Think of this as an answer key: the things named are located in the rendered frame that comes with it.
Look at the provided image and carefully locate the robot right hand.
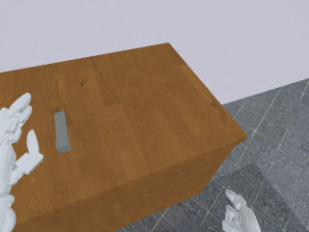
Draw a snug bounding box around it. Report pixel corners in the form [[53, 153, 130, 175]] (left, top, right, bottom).
[[222, 189, 261, 232]]

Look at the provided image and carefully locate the robot left hand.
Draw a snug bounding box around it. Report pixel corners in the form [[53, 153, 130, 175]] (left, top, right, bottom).
[[0, 93, 43, 195]]

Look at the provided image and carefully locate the left robot forearm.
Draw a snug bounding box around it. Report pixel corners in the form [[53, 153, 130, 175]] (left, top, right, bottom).
[[0, 194, 16, 232]]

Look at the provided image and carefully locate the tap lever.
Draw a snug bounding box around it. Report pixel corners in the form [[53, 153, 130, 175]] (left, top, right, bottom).
[[54, 110, 70, 154]]

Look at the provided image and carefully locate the counter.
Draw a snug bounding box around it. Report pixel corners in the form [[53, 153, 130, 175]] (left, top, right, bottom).
[[0, 43, 248, 232]]

